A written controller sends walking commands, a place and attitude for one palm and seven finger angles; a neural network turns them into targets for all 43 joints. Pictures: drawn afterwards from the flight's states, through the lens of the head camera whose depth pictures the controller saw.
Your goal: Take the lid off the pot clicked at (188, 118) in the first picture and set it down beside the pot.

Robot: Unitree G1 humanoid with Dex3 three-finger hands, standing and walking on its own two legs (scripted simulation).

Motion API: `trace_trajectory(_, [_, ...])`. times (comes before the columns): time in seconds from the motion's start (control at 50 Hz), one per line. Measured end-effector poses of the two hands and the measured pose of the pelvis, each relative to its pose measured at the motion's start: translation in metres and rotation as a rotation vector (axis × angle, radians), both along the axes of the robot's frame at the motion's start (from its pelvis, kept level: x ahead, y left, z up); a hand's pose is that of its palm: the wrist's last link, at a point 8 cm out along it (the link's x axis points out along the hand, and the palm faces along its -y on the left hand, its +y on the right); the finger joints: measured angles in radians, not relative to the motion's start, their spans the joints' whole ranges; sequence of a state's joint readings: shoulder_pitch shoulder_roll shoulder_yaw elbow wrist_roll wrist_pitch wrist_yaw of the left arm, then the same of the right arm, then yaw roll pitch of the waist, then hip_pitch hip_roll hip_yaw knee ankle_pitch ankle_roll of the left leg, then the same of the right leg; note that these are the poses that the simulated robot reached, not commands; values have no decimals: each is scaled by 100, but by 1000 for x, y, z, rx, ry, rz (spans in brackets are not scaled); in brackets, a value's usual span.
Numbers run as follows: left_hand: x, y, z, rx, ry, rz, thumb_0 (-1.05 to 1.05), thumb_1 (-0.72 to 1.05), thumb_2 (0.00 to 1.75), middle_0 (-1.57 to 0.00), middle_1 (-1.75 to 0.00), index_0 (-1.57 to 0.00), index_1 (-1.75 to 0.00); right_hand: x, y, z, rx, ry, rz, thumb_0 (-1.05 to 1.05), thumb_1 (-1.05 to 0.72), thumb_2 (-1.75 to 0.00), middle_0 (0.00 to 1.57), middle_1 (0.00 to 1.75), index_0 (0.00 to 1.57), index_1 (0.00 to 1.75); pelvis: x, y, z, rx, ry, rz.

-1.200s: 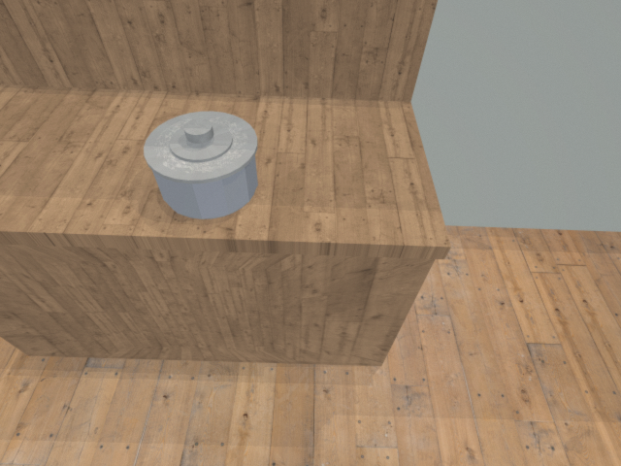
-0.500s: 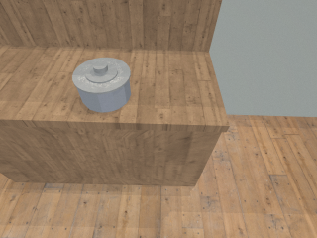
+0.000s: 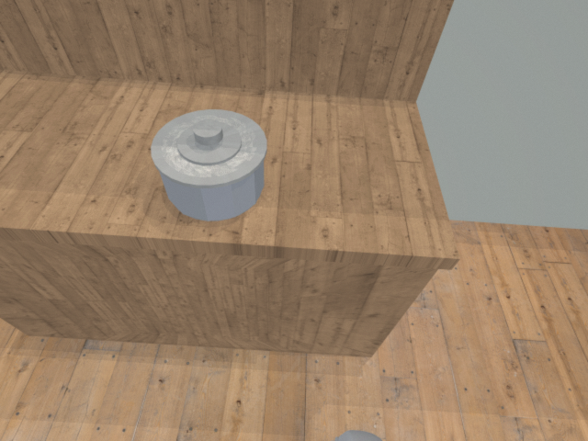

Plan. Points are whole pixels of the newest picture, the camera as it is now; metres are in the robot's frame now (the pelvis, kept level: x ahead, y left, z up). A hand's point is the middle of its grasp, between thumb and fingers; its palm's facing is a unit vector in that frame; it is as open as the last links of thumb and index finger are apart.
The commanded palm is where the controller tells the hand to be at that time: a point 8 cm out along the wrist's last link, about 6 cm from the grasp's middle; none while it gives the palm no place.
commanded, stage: come to a stop and stand still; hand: left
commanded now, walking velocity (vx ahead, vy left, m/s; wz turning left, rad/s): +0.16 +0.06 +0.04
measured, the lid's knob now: (208, 132) +0.58 +0.18 +0.07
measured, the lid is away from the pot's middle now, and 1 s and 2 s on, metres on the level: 0.00 0.00 0.00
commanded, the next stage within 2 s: look again from close up in 1.76 s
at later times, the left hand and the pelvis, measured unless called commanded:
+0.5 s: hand (165, 432) +0.15 +0.20 -0.18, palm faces +0.05 -0.97 -0.23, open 7.3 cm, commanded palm none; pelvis +0.08 +0.02 -0.01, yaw +2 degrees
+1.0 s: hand out of the picture +0.07 +0.23 -0.17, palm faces +0.00 -0.97 -0.26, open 7.4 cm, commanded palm none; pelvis +0.07 +0.03 +0.00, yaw +0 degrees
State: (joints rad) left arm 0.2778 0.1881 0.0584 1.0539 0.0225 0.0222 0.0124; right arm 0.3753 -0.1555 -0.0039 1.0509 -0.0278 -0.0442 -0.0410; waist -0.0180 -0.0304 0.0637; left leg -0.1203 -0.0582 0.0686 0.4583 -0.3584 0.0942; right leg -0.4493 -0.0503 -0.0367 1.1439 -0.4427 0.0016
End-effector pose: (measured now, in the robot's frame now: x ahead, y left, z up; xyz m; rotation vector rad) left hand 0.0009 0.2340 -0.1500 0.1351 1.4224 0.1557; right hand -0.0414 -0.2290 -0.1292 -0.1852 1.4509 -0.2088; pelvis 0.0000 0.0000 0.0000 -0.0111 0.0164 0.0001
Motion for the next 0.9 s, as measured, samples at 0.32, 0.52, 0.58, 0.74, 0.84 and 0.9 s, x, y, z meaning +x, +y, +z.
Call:
trace_trajectory(0.32, [178, -13, 9, 36, -292, -30, 0, 91, 90, -20, -30, -20, -30, 76, 15, -28, 79, 112, -24, 1, -91, -90, 20, 30, 21, 30, 81, -4, -12, 9, -8, 63])
trace_trajectory(0.52, [141, 21, 4, 49, -164, -12, 0, 92, 90, -20, -30, -20, -30, 208, 9, -13, 7, -207, 70, 0, -91, -90, 20, 30, 20, 30, 80, 19, -7, 24, -7, 33])
trace_trajectory(0.58, [129, 43, -6, 43, -148, -2, 0, 91, 90, -20, -30, -20, -30, 220, 19, -8, -20, -273, 90, 0, -91, -90, 20, 30, 20, 30, 79, 35, -14, 12, -18, 28])
trace_trajectory(0.74, [95, 76, 1, 46, -94, 54, 0, 91, 90, -20, -30, -20, -30, 196, 54, 8, -7, -202, 145, 0, -91, -90, 20, 30, 20, 30, 77, 48, 1, -5, -17, 38])
trace_trajectory(0.84, [72, 74, 10, 46, -13, 33, 0, 91, 90, -19, -30, -20, -30, 181, 49, 8, -5, -184, 99, 0, -92, -90, 20, 30, 21, 30, 75, 48, 6, -5, -2, 18])
trace_trajectory(0.9, [66, 65, 13, 52, 10, 16, 0, 91, 90, -19, -30, -20, -30, 167, 39, 2, 6, -161, 71, 0, -92, -90, 20, 30, 21, 30, 72, 42, 5, 4, 3, 14])
